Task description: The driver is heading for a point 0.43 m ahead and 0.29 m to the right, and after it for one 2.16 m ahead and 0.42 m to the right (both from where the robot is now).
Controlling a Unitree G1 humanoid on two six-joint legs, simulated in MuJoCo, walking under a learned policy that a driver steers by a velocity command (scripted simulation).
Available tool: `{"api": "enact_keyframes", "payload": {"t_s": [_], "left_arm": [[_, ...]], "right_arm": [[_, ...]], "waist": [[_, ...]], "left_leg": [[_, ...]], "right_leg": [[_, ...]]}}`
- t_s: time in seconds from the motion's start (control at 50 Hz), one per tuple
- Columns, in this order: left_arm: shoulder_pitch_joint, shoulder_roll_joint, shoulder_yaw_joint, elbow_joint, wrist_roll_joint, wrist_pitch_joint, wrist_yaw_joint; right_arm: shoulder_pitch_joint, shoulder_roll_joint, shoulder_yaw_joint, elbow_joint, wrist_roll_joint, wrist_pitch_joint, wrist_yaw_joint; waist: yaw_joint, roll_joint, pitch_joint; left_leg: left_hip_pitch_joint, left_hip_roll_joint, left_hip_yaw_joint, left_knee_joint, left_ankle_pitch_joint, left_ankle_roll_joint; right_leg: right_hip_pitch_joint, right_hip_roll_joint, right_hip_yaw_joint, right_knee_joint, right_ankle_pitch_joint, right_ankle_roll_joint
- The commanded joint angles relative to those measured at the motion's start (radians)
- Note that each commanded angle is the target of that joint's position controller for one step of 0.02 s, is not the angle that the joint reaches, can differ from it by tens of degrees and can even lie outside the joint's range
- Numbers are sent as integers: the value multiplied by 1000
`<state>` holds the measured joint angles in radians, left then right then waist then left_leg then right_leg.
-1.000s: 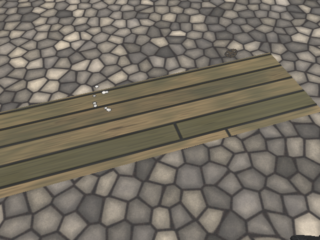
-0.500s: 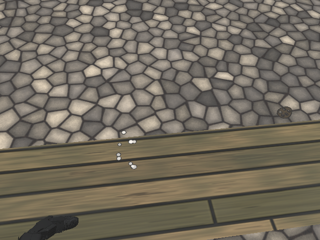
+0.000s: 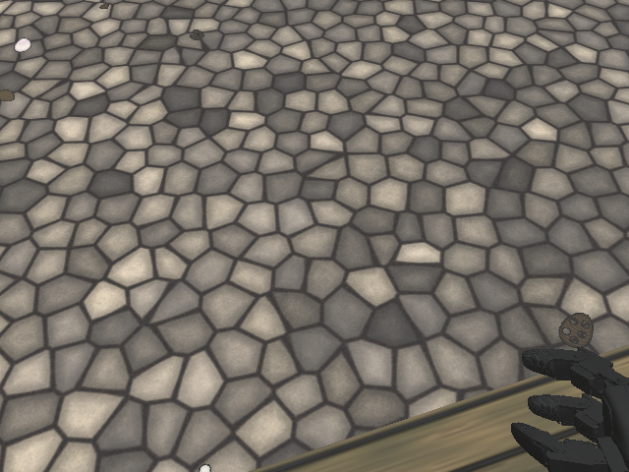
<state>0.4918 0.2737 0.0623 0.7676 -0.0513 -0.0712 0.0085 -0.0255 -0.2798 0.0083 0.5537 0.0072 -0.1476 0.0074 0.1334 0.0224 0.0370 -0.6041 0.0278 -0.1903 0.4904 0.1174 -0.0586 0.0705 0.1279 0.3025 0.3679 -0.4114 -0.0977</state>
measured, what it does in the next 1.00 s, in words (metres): walks ahead, turning right: left foot, then right foot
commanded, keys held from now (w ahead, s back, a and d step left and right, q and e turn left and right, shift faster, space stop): w+e+shift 0.04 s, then e+shift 0.76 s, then w+e+shift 0.08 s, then w+shift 0.02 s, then shift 0.10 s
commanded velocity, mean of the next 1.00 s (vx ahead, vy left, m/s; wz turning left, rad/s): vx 0.32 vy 0.00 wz -0.94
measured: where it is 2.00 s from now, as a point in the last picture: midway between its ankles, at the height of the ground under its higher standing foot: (398, 462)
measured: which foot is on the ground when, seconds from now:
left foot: up 0.00-0.04, down 0.06-0.46, up 0.48-0.84, down 0.86-1.00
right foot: down 0.00-0.04, up 0.06-0.44, down 0.46-0.86, up 0.88-1.00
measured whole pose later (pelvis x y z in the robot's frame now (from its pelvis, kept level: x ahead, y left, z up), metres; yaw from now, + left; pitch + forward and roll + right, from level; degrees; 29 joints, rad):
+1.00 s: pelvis +0.48 +0.04 +0.01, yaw -56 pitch +0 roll +0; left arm 0.21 0.36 0.08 0.56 0.00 0.03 0.02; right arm 0.23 -0.32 -0.06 0.73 -0.01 -0.02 -0.02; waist -0.03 -0.01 0.02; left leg -0.25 -0.03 -0.06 0.44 -0.19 0.01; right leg -0.60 0.09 0.12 1.13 -0.33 0.02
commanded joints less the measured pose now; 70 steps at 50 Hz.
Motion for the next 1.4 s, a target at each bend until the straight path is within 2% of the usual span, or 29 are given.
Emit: {"api": "enact_keyframes", "payload": {"t_s": [0.02,0.06,0.08,0.1,0.12,0.14,0.16,0.22,0.3,0.42,0.44,0.46,0.48,0.5,0.52,0.56,0.66,0.8,0.84,0.88,0.9,0.94,1.0,1.18,1.24,1.26,1.3,1.34,1.4], "left_arm": [[-55,163,49,-53,8,7,8],[-91,75,16,-104,69,21,-4],[122,-48,-27,-149,1,11,-11],[68,65,-20,-125,-16,24,4],[-88,142,-1,-144,1,32,10],[-177,169,12,-160,25,41,14],[-221,167,21,-187,43,43,10],[-224,78,5,-218,12,71,-7],[-243,77,0,-222,34,72,-37],[-174,214,66,-202,42,94,-69],[-66,248,90,-175,38,91,-59],[-65,277,99,-174,19,88,-36],[-183,372,97,-263,53,80,-24],[-202,330,89,-308,73,64,-41],[-242,302,81,-313,59,52,-45],[-307,237,66,-310,28,54,-32],[-339,256,77,-309,45,96,17],[-347,227,76,-302,36,128,25],[-375,207,69,-311,28,130,22],[-284,94,34,-307,21,121,15],[-307,150,39,-341,15,95,9],[-269,225,62,-269,53,91,13],[-265,157,42,-257,58,84,10],[-375,88,-9,-273,46,71,-3],[-298,96,-2,-230,44,72,-5],[-286,123,5,-229,48,75,2],[-314,172,3,-227,78,90,15],[-360,71,-21,-226,78,87,0],[-368,75,-22,-207,77,77,-8]], "right_arm": [[68,-182,-89,-49,29,-19,-14],[480,-252,-120,3,20,0,-31],[485,-350,-131,44,-29,12,-9],[450,-230,-118,18,-25,25,-5],[383,-147,-99,9,-23,38,-13],[320,-127,-92,18,-30,50,-13],[288,-117,-88,34,-35,55,-14],[205,-89,-86,91,-13,49,-20],[94,-180,-113,109,5,56,-33],[86,-245,-134,129,50,69,-32],[87,-229,-129,123,48,79,-30],[176,-143,-104,128,10,86,-18],[287,-95,-81,97,-28,87,-4],[282,-202,-88,91,-16,80,6],[200,-227,-92,73,2,78,8],[155,-205,-89,86,-22,89,-12],[139,-134,-75,108,-18,117,-10],[93,-127,-86,91,-4,124,-3],[177,-142,-102,115,10,118,-1],[280,-267,-127,116,-11,125,-14],[202,-290,-133,100,-52,107,-8],[97,-175,-103,64,-29,106,-30],[156,-147,-86,83,-21,109,-40],[277,-199,-92,158,-7,129,-17],[288,-169,-76,179,13,133,-13],[325,-139,-63,193,10,122,-9],[375,-30,-24,166,-33,98,-1],[290,-95,-36,162,-29,108,-10],[301,-122,-39,183,-30,126,-14]], "waist": [[-146,-130,-37],[-328,-53,-358],[-169,505,-534],[-206,387,-458],[-244,214,-284],[-227,46,-157],[-197,17,-83],[-128,110,-9],[-99,70,-58],[-33,39,-114],[23,-3,-151],[-19,-196,-127],[-143,-415,-219],[-83,-259,-420],[-87,-164,-322],[-136,-27,-177],[-157,-50,-188],[-128,-176,-144],[-176,-165,-158],[-166,187,-164],[-123,282,-62],[-103,123,-6],[-131,59,1],[-197,149,-45],[-143,130,-81],[-137,100,-108],[-207,-228,-216],[-167,-163,-171],[-161,-104,-93]], "left_leg": [[424,-51,67,-25,-113,18],[918,165,-89,121,-350,102],[1201,449,-701,-81,-474,302],[1137,415,-734,-128,-554,280],[992,363,-477,-111,-326,241],[818,322,-280,-92,6,220],[683,285,-151,-91,242,219],[503,238,48,-176,286,217],[444,218,234,-230,294,204],[502,185,368,81,480,131],[423,157,377,282,404,105],[240,56,376,534,-259,52],[-81,-144,294,923,-820,-14],[-94,-117,43,980,-747,6],[-98,-86,28,927,-672,28],[-56,-28,25,740,-587,29],[157,-90,62,413,-487,-28],[279,-116,34,139,-374,-16],[477,-73,44,-15,-293,21],[653,288,-391,-269,-856,169],[527,355,-600,-355,-1024,227],[424,231,-339,-315,-811,187],[381,155,-134,-300,-548,195],[403,184,21,-230,-198,267],[385,173,42,-120,-50,221],[349,148,63,-80,-57,160],[233,35,187,53,-479,33],[300,39,179,5,-387,0],[338,48,169,-38,-235,1]], "right_leg": [[-237,-146,152,88,443,-38],[-411,-82,44,658,413,30],[-750,25,-68,1026,-204,84],[-864,-94,-92,1121,-139,98],[-895,-130,-140,1116,-72,107],[-861,-165,-179,1077,-26,122],[-829,-188,-197,1034,-19,129],[-771,-251,-235,832,-14,133],[-591,-229,-292,470,332,120],[-315,-99,-395,276,358,4],[-158,-64,-389,212,397,-37],[-24,-109,-254,144,668,-91],[166,-391,311,103,877,-340],[180,-463,509,-23,576,-383],[82,-426,436,-52,435,-325],[-131,-329,280,-38,411,-221],[-336,-218,160,-8,607,-165],[-395,-160,264,17,245,-74],[-527,-116,272,55,-161,-35],[-835,88,-64,553,-263,45],[-936,-35,-86,683,-83,62],[-838,-83,-149,786,51,110],[-775,-96,-209,895,126,144],[-491,-137,-285,349,90,160],[-266,-101,-306,27,267,107],[-148,-146,-243,-33,375,80],[-47,-401,15,53,693,-85],[-147,-302,-50,46,471,-67],[-222,-216,-136,66,409,12]]}}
